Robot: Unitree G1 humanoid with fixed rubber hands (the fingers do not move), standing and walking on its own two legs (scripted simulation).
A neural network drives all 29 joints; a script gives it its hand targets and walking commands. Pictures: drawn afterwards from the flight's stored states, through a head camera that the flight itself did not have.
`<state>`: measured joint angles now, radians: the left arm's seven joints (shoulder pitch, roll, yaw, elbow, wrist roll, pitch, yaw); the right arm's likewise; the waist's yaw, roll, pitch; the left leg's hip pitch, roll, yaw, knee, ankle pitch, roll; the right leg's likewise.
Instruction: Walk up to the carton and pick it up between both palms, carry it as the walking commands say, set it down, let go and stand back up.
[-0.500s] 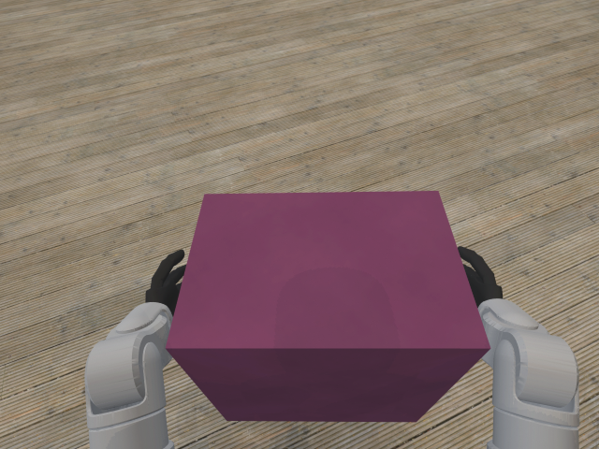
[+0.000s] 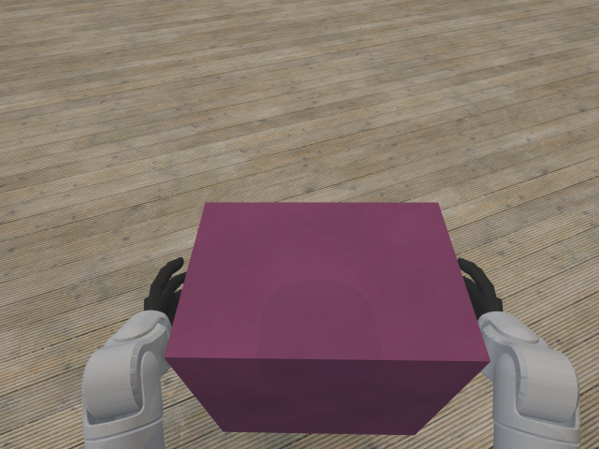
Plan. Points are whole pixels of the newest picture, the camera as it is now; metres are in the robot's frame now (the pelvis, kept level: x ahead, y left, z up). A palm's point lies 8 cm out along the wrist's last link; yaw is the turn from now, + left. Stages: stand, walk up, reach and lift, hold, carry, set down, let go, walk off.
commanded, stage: carry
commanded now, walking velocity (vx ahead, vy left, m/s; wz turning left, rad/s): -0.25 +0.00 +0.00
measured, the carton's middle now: (319, 329) +0.27 +0.01 +0.01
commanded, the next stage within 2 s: none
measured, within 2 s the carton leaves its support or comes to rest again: neither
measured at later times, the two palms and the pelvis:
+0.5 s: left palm out of the picture +0.08 +0.20 +0.06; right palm out of the picture +0.08 -0.19 +0.07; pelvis -0.17 +0.01 -0.01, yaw -1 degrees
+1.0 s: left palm out of the picture -0.10 +0.17 +0.07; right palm out of the picture -0.12 -0.21 +0.06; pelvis -0.35 +0.00 +0.00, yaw -2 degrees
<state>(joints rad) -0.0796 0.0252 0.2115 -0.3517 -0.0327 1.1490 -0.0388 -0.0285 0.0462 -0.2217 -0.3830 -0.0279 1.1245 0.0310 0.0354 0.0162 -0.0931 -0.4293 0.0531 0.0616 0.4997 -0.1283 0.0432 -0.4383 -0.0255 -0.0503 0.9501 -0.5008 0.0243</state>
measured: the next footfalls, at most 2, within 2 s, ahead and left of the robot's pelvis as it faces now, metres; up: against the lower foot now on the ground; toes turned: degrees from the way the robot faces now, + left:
right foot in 0.12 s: -0.06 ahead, -0.14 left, +0.00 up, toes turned -6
left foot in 0.46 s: -0.15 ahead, +0.13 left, +0.00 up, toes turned +3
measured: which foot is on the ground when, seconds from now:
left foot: down 0.00-0.14, up 0.16-0.44, down 0.46-0.84, up 0.86-1.00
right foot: up 0.00-0.10, down 0.12-0.48, up 0.50-0.82, down 0.84-1.00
